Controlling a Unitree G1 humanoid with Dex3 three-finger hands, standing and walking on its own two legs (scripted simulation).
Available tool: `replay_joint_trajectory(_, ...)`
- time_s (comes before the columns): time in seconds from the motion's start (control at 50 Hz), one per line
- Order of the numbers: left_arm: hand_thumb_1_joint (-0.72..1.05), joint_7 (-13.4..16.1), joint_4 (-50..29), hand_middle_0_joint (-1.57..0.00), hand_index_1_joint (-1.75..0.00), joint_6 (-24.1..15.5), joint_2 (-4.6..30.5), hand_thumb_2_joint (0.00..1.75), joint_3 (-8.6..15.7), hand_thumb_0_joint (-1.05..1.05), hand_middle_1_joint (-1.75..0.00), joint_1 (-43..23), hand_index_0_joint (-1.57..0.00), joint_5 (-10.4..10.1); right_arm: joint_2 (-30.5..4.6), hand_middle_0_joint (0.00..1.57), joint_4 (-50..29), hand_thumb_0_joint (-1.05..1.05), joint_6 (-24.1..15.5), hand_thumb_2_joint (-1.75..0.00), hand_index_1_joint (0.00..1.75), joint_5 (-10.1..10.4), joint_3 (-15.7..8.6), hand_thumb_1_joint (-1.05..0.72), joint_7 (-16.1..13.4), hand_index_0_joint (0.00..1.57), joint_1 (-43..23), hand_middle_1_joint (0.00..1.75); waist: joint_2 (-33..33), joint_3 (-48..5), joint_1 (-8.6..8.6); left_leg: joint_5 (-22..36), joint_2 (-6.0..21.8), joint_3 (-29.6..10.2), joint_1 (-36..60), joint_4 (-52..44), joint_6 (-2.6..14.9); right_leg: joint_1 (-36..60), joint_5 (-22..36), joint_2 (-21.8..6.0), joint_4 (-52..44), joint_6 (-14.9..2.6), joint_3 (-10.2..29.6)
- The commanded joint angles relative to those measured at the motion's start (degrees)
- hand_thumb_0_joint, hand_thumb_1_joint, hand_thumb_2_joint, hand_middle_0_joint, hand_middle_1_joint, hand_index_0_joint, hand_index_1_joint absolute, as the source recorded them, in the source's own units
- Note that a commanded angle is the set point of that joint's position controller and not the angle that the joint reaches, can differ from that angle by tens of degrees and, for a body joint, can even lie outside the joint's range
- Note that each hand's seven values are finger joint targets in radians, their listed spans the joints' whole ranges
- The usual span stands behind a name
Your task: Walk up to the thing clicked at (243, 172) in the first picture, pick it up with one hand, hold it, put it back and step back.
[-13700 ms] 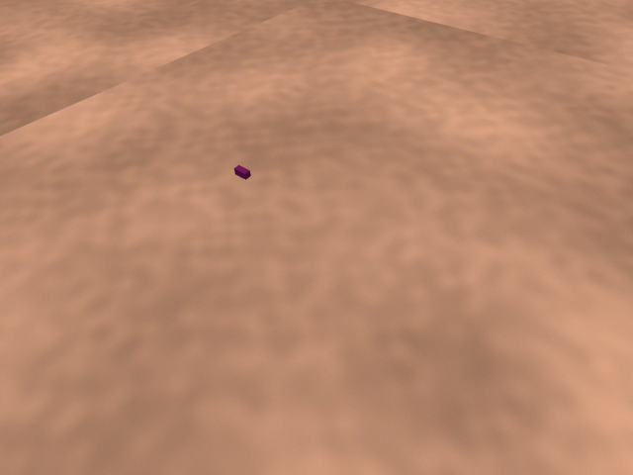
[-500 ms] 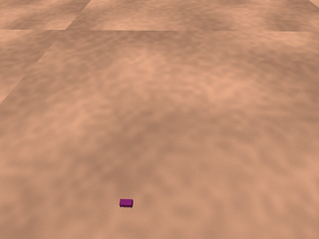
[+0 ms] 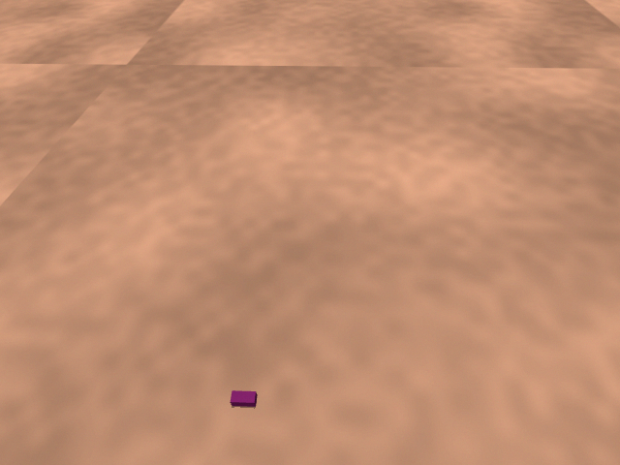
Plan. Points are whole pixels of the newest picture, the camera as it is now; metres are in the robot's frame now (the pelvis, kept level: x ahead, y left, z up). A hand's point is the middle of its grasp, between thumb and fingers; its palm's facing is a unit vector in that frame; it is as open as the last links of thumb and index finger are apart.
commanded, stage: walk up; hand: left
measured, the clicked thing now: (243, 398) +0.48 +0.25 -0.76
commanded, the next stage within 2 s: none
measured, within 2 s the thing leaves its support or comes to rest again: neither
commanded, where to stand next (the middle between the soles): +0.10 +0.00 m, yaw +0 degrees
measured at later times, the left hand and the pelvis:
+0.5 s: hand out of the picture +0.11 +0.30 -0.17, palm faces -0.03 -0.93 -0.35, open 7.4 cm; pelvis +0.05 +0.03 -0.01, yaw +0 degrees
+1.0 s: hand (152, 457) +0.19 +0.25 -0.15, palm faces +0.00 -0.95 -0.31, open 7.4 cm; pelvis +0.07 +0.01 +0.00, yaw +1 degrees
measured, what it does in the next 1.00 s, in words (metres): steps on the spot: right foot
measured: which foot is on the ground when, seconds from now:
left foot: down 0.00-1.00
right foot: down 0.00-0.20, up 0.22-0.52, down 0.54-1.00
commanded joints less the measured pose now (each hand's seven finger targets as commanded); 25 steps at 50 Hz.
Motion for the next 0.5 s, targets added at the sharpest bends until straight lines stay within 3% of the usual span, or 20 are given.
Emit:
replay_joint_trajectory(0.0,0.90,1.0,-3.8,-0.20,-0.30,-1.7,17.4,0.90,5.6,0.00,-0.30,2.7,-0.20,0.8,-11.1,0.20,-5.6,0.00,-0.9,-0.90,0.30,-1.1,-3.7,-0.90,0.0,0.20,-1.0,0.30,-8.0,-1.3,2.81,-13.8,-1.4,3.4,-13.3,10.6,2.85,3.9,-18.9,-14.3,-7.9,-8.74,15.2)
replay_joint_trajectory(0.02,0.90,1.0,-4.9,-0.20,-0.30,-1.7,17.8,0.90,6.0,0.00,-0.30,2.1,-0.20,0.9,-11.3,0.20,-6.3,0.00,-0.8,-0.90,0.30,-1.5,-4.0,-0.90,0.1,0.20,-0.8,0.30,-8.5,2.1,2.88,-15.8,-0.2,2.4,-15.2,15.9,2.33,-0.7,-21.7,-18.2,-10.3,-11.27,18.3)
replay_joint_trajectory(0.04,0.90,1.0,-6.0,-0.20,-0.30,-1.7,17.6,0.90,6.1,0.00,-0.30,0.9,-0.20,1.0,-11.2,0.20,-6.7,0.00,-0.8,-0.90,0.30,-1.8,-4.2,-0.90,0.2,0.20,0.4,0.30,-8.2,4.7,2.36,-16.8,1.3,1.5,-16.4,19.0,2.14,-3.7,-22.6,-19.9,-11.1,-12.53,19.4)
replay_joint_trajectory(0.06,0.90,0.8,-7.1,-0.20,-0.30,-1.7,17.2,0.90,6.2,0.00,-0.30,0.3,-0.20,1.1,-11.1,0.20,-7.0,0.00,-1.0,-0.90,0.30,-1.7,-4.3,-0.90,0.5,0.20,1.1,0.30,-8.0,6.7,1.94,-16.9,2.2,1.2,-16.3,18.5,2.27,-6.0,-20.6,-19.8,-10.8,-12.78,18.5)
replay_joint_trajectory(0.1,0.90,0.5,-8.2,-0.20,-0.30,-1.5,15.9,0.90,5.6,0.00,-0.30,-0.4,-0.20,1.3,-10.4,0.20,-7.3,0.00,-1.9,-0.90,0.30,-1.7,-4.6,-0.90,0.8,0.20,2.7,0.30,-7.8,7.3,0.42,-13.0,2.6,1.8,-11.9,10.2,2.76,-7.3,-7.3,-16.8,-5.9,-10.99,13.3)
replay_joint_trajectory(0.12,0.90,0.4,-8.8,-0.20,-0.30,-1.4,14.8,0.90,5.1,0.00,-0.30,-2.2,-0.20,0.8,-9.5,0.20,-6.7,0.00,-2.4,-0.90,0.30,-1.6,-4.7,-0.90,0.6,0.20,5.5,0.30,-7.1,5.3,-1.24,-7.8,1.8,2.6,-6.3,4.0,2.75,-8.0,-0.6,-13.5,-1.7,-8.68,8.8)
replay_joint_trajectory(0.14,0.90,0.2,-9.7,-0.20,-0.30,-1.1,13.1,0.90,4.4,0.00,-0.30,-3.6,-0.20,0.3,-10.1,0.20,-6.0,0.00,-2.8,-0.90,0.30,-1.9,-5.2,-0.90,0.3,0.20,8.5,0.30,-3.4,3.9,-2.74,0.1,2.0,0.1,-0.3,-2.5,2.64,-10.7,5.9,-9.5,5.2,-5.48,4.2)
replay_joint_trajectory(0.16,0.90,0.2,-10.7,-0.20,-0.30,-1.0,10.8,0.90,3.9,0.00,-0.30,-3.6,-0.20,-0.4,-13.2,0.20,-5.6,0.00,-3.1,-0.90,0.30,-2.1,-6.2,-0.90,-0.1,0.20,10.7,0.30,3.7,0.6,-2.89,8.5,8.4,-9.3,3.8,-6.3,4.56,-12.9,4.0,-3.2,15.8,-2.05,-1.2)
replay_joint_trajectory(0.18,0.90,0.2,-10.9,-0.20,-0.30,-0.5,8.7,0.90,3.1,0.00,-0.30,-1.7,-0.20,-0.6,-16.0,0.20,-6.4,0.00,-3.4,-0.90,0.30,-2.1,-6.8,-0.90,-0.5,0.20,10.3,0.30,9.3,-0.7,-2.44,10.8,15.6,-19.8,8.1,-9.2,7.89,-19.2,-14.8,1.9,22.1,-0.25,-1.3)
replay_joint_trajectory(0.2,0.90,0.6,-9.4,-0.20,-0.30,0.4,11.6,0.90,4.0,0.00,-0.30,1.0,-0.20,-0.6,-17.8,0.20,-7.5,0.00,-3.4,-0.90,0.30,-2.1,-7.1,-0.90,-0.6,0.20,8.8,0.30,5.4,-1.0,-1.48,1.0,18.0,-22.8,3.0,-8.4,12.00,-16.7,-20.0,0.4,26.2,-1.09,4.9)
replay_joint_trajectory(0.22,0.90,0.6,-9.0,-0.20,-0.30,0.5,13.0,0.90,4.1,0.00,-0.30,2.1,-0.20,-0.7,-18.1,0.20,-8.2,0.00,-3.3,-0.90,0.30,-1.6,-7.5,-0.90,-0.7,0.20,7.6,0.30,5.4,1.2,-0.90,-3.1,18.2,-22.0,-1.2,-8.9,13.98,-15.9,-20.7,-0.5,30.5,-1.68,5.2)
replay_joint_trajectory(0.24,0.90,0.6,-9.2,-0.20,-0.30,0.6,12.9,0.90,4.1,0.00,-0.30,2.7,-0.20,-0.7,-17.5,0.20,-9.0,0.00,-3.2,-0.90,0.30,-1.7,-7.3,-0.90,-0.8,0.20,6.3,0.30,6.2,2.1,-0.34,-1.4,17.4,-20.1,-0.1,-8.7,13.92,-17.9,-20.2,-0.7,32.1,-2.14,6.3)
replay_joint_trajectory(0.26,0.90,0.5,-8.9,-0.20,-0.30,0.6,12.6,0.90,4.1,0.00,-0.30,3.5,-0.20,-0.7,-15.5,0.20,-9.9,0.00,-3.4,-0.90,0.30,-1.6,-6.8,-0.90,-1.0,0.20,5.6,0.30,6.2,1.0,-0.02,5.4,15.5,-15.5,3.1,-7.4,12.12,-18.8,-18.2,-0.9,31.5,-2.25,8.0)
replay_joint_trajectory(0.3,0.90,0.5,-8.5,-0.20,-0.30,0.6,12.0,0.90,3.8,0.00,-0.30,5.0,-0.20,-0.9,-13.6,0.20,-10.4,0.00,-3.9,-0.90,0.30,-1.1,-6.1,-0.90,-1.4,0.20,6.6,0.30,6.9,-2.0,0.27,22.6,13.1,-9.1,8.3,-3.5,9.32,-19.5,-14.2,-1.5,29.2,-1.92,7.6)
replay_joint_trajectory(0.36,0.90,0.7,-9.3,-0.20,-0.30,0.9,10.9,0.90,3.4,0.00,-0.30,3.2,-0.20,-0.9,-13.5,0.20,-10.7,0.00,-3.6,-0.90,0.30,-0.8,-6.1,-0.90,-1.9,0.20,8.3,0.30,7.4,-3.6,-0.99,36.2,12.7,-5.4,10.9,-0.1,9.76,-17.6,-12.2,-1.0,24.0,-0.93,5.3)
replay_joint_trajectory(0.4,0.90,1.0,-9.3,-0.20,-0.30,0.8,10.8,0.90,3.1,0.00,-0.30,2.4,-0.20,-0.6,-13.3,0.20,-11.6,0.00,-3.0,-0.90,0.30,-0.6,-5.9,-0.90,-2.2,0.20,6.9,0.30,6.8,-3.4,-0.77,37.6,12.6,-3.3,6.8,1.5,10.24,-13.7,-10.6,-1.5,20.0,-0.64,3.4)
replay_joint_trajectory(0.46,0.90,1.3,-8.0,-0.20,-0.30,1.1,10.6,0.90,3.3,0.00,-0.30,3.2,-0.20,-0.6,-13.3,0.20,-12.7,0.00,-2.0,-0.90,0.30,-0.1,-5.7,-0.90,-2.2,0.20,3.7,0.30,7.5,-2.6,0.05,30.8,10.7,-1.4,-0.2,3.7,8.89,-7.1,-5.5,-1.0,14.4,-1.25,0.4)
replay_joint_trajectory(0.48,0.90,1.4,-7.4,-0.20,-0.30,1.0,10.3,0.90,3.3,0.00,-0.30,4.1,-0.20,-0.5,-13.3,0.20,-13.0,0.00,-1.6,-0.90,0.30,0.2,-5.5,-0.90,-2.2,0.20,2.2,0.30,6.7,-2.8,0.79,27.2,10.1,-1.2,-2.2,5.2,8.37,-4.1,-1.4,-0.8,10.5,-1.46,-0.3)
